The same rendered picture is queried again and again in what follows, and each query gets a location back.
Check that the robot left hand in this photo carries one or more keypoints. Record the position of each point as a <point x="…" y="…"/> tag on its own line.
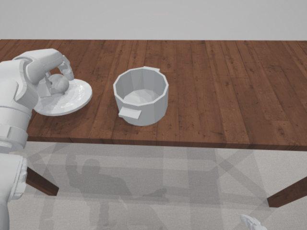
<point x="50" y="59"/>

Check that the pot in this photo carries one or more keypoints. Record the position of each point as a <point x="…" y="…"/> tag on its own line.
<point x="141" y="95"/>

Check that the table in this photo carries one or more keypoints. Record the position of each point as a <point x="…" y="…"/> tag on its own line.
<point x="230" y="94"/>

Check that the robot left forearm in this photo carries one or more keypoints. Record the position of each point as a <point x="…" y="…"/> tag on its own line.
<point x="19" y="79"/>

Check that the lid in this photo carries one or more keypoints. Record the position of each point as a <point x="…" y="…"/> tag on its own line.
<point x="77" y="96"/>

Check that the knob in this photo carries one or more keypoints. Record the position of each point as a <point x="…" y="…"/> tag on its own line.
<point x="60" y="82"/>

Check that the robot left upper arm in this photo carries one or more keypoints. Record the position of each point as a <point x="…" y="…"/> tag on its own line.
<point x="13" y="174"/>

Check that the robot right hand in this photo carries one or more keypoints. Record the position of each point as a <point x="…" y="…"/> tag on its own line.
<point x="252" y="223"/>

